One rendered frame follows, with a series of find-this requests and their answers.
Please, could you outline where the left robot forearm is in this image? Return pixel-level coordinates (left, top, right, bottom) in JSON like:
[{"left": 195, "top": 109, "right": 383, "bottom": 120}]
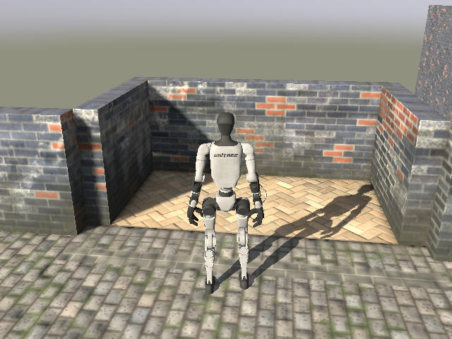
[{"left": 189, "top": 172, "right": 202, "bottom": 208}]

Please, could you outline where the right robot forearm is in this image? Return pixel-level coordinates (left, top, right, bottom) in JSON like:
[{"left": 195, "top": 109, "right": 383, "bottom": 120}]
[{"left": 249, "top": 172, "right": 263, "bottom": 208}]

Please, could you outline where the left robot thigh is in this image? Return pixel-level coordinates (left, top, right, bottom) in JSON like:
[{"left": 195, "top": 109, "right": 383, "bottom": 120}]
[{"left": 202, "top": 197, "right": 216, "bottom": 249}]

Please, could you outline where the left robot upper arm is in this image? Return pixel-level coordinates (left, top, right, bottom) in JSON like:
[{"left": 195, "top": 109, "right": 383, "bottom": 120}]
[{"left": 194, "top": 143, "right": 211, "bottom": 182}]

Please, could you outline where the humanoid robot head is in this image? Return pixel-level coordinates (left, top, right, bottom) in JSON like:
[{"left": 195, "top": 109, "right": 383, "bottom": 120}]
[{"left": 214, "top": 112, "right": 238, "bottom": 146}]

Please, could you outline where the left robot hand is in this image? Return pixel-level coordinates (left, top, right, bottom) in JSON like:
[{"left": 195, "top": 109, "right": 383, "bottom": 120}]
[{"left": 187, "top": 206, "right": 203, "bottom": 226}]

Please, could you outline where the right robot hand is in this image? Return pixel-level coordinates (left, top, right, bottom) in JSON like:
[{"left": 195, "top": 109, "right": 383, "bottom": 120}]
[{"left": 247, "top": 207, "right": 264, "bottom": 227}]

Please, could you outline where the right robot upper arm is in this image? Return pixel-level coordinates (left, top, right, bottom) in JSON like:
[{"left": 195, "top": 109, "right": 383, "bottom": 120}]
[{"left": 241, "top": 143, "right": 257, "bottom": 183}]

